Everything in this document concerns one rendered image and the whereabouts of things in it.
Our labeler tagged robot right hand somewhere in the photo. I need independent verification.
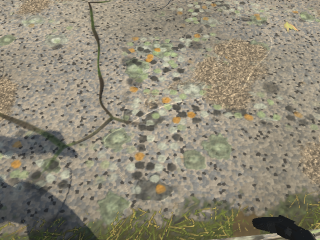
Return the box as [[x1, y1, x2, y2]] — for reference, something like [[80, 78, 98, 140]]
[[252, 215, 316, 240]]

